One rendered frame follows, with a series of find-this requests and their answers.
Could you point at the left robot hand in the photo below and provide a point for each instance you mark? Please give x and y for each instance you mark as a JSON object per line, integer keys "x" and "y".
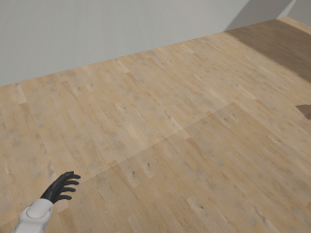
{"x": 53, "y": 192}

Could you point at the robot left forearm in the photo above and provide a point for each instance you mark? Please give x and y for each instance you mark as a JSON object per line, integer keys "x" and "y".
{"x": 34, "y": 218}

